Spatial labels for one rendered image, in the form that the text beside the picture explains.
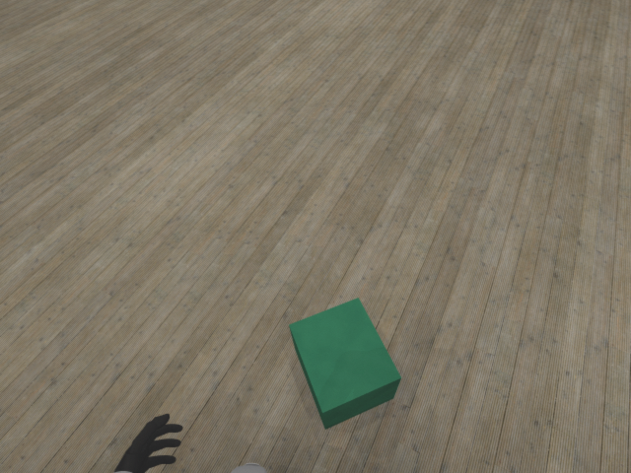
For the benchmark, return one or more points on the carton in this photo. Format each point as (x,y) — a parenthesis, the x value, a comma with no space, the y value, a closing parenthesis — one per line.
(345,362)

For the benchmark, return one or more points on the left robot hand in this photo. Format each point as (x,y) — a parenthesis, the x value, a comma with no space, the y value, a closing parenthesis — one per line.
(136,458)

